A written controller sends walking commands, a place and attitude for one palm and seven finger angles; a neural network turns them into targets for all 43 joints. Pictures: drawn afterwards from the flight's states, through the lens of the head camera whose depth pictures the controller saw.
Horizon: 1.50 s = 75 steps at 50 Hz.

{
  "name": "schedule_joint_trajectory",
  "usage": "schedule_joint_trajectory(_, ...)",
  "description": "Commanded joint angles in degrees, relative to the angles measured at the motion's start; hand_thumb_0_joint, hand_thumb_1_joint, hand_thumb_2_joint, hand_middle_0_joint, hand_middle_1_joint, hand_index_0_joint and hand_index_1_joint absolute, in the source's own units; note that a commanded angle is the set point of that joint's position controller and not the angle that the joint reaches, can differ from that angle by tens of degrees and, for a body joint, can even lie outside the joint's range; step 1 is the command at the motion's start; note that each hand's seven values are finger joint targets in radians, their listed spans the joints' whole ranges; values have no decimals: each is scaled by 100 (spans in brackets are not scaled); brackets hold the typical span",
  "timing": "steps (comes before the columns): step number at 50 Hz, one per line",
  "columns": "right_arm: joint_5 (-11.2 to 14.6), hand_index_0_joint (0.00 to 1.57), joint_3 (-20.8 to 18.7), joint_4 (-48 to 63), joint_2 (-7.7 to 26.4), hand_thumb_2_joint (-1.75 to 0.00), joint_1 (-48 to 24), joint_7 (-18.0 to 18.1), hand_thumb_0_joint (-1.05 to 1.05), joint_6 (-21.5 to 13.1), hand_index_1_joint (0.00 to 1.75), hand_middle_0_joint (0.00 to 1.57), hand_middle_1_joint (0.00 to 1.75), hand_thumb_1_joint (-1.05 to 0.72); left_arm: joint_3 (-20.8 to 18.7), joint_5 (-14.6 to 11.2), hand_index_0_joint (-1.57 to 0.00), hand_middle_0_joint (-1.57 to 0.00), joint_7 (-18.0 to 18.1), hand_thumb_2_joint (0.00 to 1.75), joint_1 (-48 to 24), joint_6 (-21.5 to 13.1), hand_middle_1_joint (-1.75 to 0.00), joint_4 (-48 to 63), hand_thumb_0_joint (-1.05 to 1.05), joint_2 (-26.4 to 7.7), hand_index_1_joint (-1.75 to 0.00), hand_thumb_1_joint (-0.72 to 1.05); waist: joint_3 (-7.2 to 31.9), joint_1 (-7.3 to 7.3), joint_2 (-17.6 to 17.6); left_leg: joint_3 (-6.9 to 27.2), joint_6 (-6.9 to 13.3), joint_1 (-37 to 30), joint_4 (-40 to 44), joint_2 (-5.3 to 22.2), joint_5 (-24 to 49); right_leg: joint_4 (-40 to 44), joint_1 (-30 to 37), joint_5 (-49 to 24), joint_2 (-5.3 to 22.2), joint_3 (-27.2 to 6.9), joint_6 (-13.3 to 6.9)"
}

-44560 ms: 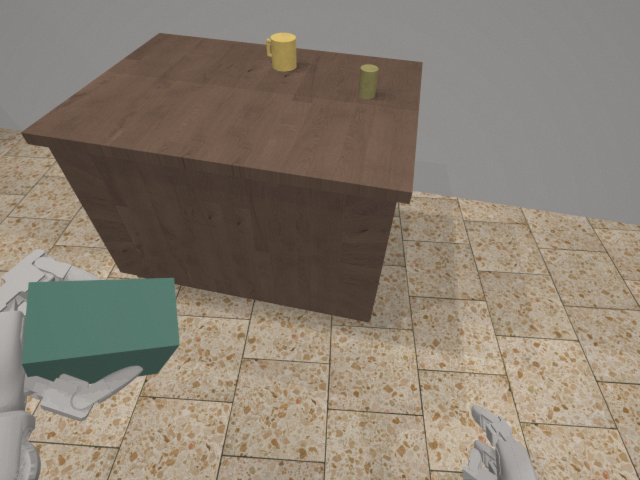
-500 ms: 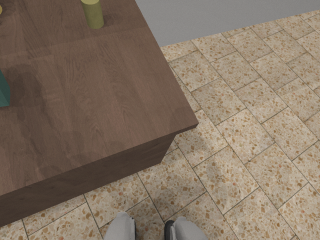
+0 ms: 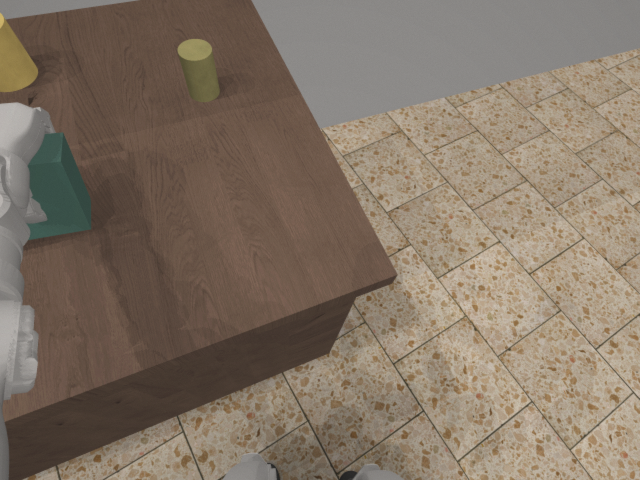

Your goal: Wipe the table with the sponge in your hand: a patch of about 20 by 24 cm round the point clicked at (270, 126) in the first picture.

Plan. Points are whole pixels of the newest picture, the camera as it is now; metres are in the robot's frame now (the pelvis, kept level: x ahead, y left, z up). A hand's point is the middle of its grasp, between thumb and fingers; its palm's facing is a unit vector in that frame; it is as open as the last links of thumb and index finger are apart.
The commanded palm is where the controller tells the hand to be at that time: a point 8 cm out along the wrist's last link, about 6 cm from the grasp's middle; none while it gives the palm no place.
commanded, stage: wipe back along the middle lane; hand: left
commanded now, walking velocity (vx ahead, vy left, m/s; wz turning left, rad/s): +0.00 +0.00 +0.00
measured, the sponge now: (29, 200) +0.46 +0.35 +0.01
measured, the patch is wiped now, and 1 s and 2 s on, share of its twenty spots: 0.40 0.45 0.50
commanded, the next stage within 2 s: slide across to the third lane in 1.98 s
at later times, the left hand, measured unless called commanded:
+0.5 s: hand (46, 186) +0.46 +0.31 +0.05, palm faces -0.15 +0.02 -0.99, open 10.4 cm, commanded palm +0.44 +0.29 +0.07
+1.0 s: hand (53, 218) +0.42 +0.30 +0.04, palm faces -0.10 +0.02 -1.00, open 10.5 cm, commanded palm +0.38 +0.28 +0.06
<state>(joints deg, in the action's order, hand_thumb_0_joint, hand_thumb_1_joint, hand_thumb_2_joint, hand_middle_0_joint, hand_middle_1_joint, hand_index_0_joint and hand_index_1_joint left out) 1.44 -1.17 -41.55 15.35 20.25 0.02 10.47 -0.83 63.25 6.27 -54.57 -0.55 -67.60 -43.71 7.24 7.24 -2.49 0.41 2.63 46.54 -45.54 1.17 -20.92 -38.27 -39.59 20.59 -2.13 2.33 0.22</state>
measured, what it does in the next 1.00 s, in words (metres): stands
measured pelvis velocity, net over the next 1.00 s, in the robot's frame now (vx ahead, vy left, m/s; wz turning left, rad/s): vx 0.00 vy -0.02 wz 0.01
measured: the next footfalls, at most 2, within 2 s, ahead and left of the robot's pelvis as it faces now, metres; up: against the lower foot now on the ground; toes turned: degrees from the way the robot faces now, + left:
none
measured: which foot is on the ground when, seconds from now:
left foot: down 0.00-1.00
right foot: down 0.00-1.00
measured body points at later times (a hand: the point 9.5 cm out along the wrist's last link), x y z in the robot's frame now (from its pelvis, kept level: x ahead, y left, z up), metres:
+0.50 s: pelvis +0.00 -0.02 +0.00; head +0.10 -0.01 +0.44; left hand +0.46 +0.31 +0.10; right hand +0.00 -0.29 -0.12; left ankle -0.01 +0.08 -0.71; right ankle -0.04 -0.14 -0.71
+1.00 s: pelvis +0.00 -0.02 +0.01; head +0.07 -0.01 +0.45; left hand +0.42 +0.29 +0.09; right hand +0.06 -0.29 -0.12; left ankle -0.01 +0.08 -0.71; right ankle -0.04 -0.14 -0.71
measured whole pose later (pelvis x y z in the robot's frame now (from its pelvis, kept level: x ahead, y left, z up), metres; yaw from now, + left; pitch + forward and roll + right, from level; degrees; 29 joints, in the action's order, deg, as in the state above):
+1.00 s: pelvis +0.00 -0.02 +0.01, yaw +1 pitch +16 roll -2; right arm 3.2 -2.1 -40.4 16.0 16.4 -1.8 11.6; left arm 0.8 60.4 15.2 -39.1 4.7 -57.9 -31.6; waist 8.9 3.3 -2.4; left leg -0.1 1.7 38.4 -42.7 0.7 -20.4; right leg -38.5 -33.1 21.6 -1.7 1.7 -0.7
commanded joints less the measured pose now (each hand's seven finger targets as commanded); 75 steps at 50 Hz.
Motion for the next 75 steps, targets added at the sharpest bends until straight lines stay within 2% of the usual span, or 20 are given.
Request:
schedule_joint_trajectory(1,-46,20,-409,45,1173,-90,1082,71,0,-44,30,20,30,-90,20,-26,-120,-120,187,130,-2288,38,-160,789,0,-948,-160,10,2157,307,-509,257,-87,-2717,238,-20,2920,341,88,-1851,-318,16,-338)
schedule_joint_trajectory(5,-47,20,-404,23,1182,-90,1101,79,0,-59,30,20,30,-90,-75,-10,-120,-120,145,130,-2357,32,-160,833,0,-1108,-160,10,2297,259,-588,241,-74,-2719,210,-39,3004,310,174,-1985,-305,-12,-344)
schedule_joint_trajectory(8,-49,20,-419,52,1146,-90,1077,58,0,-51,30,20,30,-90,-30,-37,-120,-120,110,130,-1889,13,-160,838,0,-868,-160,10,2361,132,-690,260,-107,-2861,205,-35,3233,266,195,-2024,-309,10,-359)
schedule_joint_trajectory(12,-32,20,-437,89,1126,-90,983,41,0,-22,30,20,30,-90,-113,-129,-120,-120,135,130,-1414,1,-160,955,0,-760,-160,10,2394,28,-543,189,-76,-2747,235,-45,3281,264,521,-2289,-290,-27,-362)
schedule_joint_trajectory(14,-17,20,-427,87,1127,-90,957,22,0,-12,30,20,30,-90,-34,-112,-120,-120,179,130,-1187,66,-160,785,0,-661,-160,10,2114,24,-404,153,-50,-2528,261,-73,2986,303,503,-2173,-296,-22,-347)
schedule_joint_trajectory(18,9,20,-440,102,1143,-90,886,9,0,-11,30,20,30,-90,-261,-120,-120,-120,285,130,-796,106,-160,793,0,-840,-160,10,2200,-100,-204,57,7,-2348,317,-128,2904,297,932,-2500,-254,-92,-334)
schedule_joint_trajectory(22,36,20,-478,135,1102,-90,734,-52,0,-10,30,20,30,-90,-84,-115,-120,-120,357,130,-509,117,-160,1031,0,-448,-160,10,2067,-150,-377,81,-11,-2552,373,-99,3061,315,870,-2483,-245,-78,-366)
schedule_joint_trajectory(24,46,20,-452,167,1098,-90,675,-64,0,1,30,20,30,-90,69,-147,-120,-120,400,130,-330,184,-160,860,0,-270,-160,10,1816,-109,-150,62,-2,-2372,407,-123,2789,348,839,-2337,-255,-52,-348)
schedule_joint_trajectory(27,69,20,-460,190,1104,-90,568,-66,0,-2,30,20,30,-90,-79,-176,-120,-120,458,130,-266,216,-160,932,0,-363,-160,10,1824,-181,-106,20,16,-2282,479,-131,2683,351,1038,-2452,-204,-96,-356)
schedule_joint_trajectory(35,90,20,-467,319,1062,-90,372,-121,0,9,30,20,30,-90,161,-127,-120,-120,562,130,272,314,-160,997,0,80,-160,10,1680,-241,111,-10,25,-2244,475,-174,2582,338,1102,-2494,-187,-78,-345)
schedule_joint_trajectory(37,92,20,-465,364,1050,-90,284,-115,0,8,30,20,30,-90,-2,-200,-120,-120,587,130,525,320,-160,1074,0,35,-160,10,1782,-365,24,-10,16,-2304,510,-161,2707,319,1223,-2579,-168,-89,-369)
schedule_joint_trajectory(44,124,20,-425,401,1053,-90,147,-120,0,26,30,20,30,-90,256,-104,-120,-120,664,130,610,496,-160,1004,0,253,-160,10,1387,-288,169,-7,22,-2134,554,-209,2286,340,1091,-2291,-146,-75,-353)
schedule_joint_trajectory(47,122,20,-432,459,1008,-90,69,-130,0,22,30,20,30,-90,315,-102,-120,-120,652,130,719,522,-160,1150,0,445,-160,10,1446,-389,-14,19,9,-2288,592,-183,2375,342,1048,-2215,-150,-52,-404)
schedule_joint_trajectory(52,141,20,-434,534,992,-90,-35,-125,0,28,30,20,30,-90,264,-247,-120,-120,638,130,1132,536,-160,1367,0,536,-160,10,1610,-473,117,36,-6,-2346,597,-170,2500,322,1249,-2334,-145,-50,-396)
schedule_joint_trajectory(60,188,20,-437,627,942,-90,-250,-164,0,33,30,20,30,-90,543,-367,-120,-120,671,130,1766,724,-160,1850,0,1007,-160,10,1411,-512,247,54,-21,-2500,713,-162,2516,418,1328,-2225,-159,2,-373)
schedule_joint_trajectory(62,199,20,-423,634,958,-90,-325,-149,0,26,30,20,30,-90,269,-396,-120,-120,686,130,1948,769,-160,1863,0,774,-160,10,1326,-619,298,72,-19,-2426,785,-157,2496,436,1462,-2248,-147,-14,-405)
schedule_joint_trajectory(64,203,20,-408,626,953,-90,-354,-145,0,18,30,20,30,-90,395,-372,-120,-120,689,130,1899,825,-160,1948,0,839,-160,10,1202,-542,329,42,-9,-2443,811,-179,2338,478,1443,-2171,-142,-6,-379)
schedule_joint_trajectory(67,222,20,-402,691,928,-90,-454,-160,0,-18,30,20,30,-90,303,-398,-120,-120,682,130,2261,855,-160,2082,0,861,-160,10,1205,-674,251,74,-32,-2496,860,-174,2534,477,1554,-2239,-136,-7,-410)
schedule_joint_trajectory(68,232,20,-386,737,892,-90,-490,-172,0,-22,30,20,30,-90,535,-426,-120,-120,678,130,2356,868,-160,2190,0,1104,-160,10,1182,-631,165,73,-47,-2567,870,-171,2531,466,1508,-2147,-138,23,-391)
schedule_joint_trajectory(75,241,20,-364,808,867,-90,-665,-165,0,-61,30,20,30,-90,596,-456,-120,-120,683,130,2627,1014,-160,2430,0,1239,-160,10,1011,-654,295,63,-50,-2586,939,-192,2318,539,1576,-2059,-143,33,-399)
